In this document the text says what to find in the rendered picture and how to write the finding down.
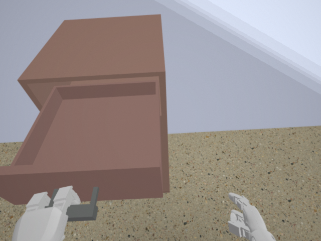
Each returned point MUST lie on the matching handle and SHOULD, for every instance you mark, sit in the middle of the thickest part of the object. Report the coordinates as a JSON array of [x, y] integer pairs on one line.
[[80, 212]]

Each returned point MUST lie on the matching right robot hand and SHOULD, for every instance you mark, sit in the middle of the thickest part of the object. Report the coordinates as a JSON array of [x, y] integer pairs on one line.
[[243, 224]]

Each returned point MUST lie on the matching left robot hand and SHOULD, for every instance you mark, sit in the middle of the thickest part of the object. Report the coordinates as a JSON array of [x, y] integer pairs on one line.
[[45, 224]]

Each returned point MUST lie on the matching cabinet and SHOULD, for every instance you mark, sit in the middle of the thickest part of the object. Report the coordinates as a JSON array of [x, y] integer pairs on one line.
[[103, 50]]

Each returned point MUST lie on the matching robot right forearm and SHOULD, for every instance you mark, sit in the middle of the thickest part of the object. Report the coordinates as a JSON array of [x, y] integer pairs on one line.
[[261, 235]]

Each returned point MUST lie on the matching drawer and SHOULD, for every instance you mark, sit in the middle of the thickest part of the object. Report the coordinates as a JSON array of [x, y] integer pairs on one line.
[[105, 135]]

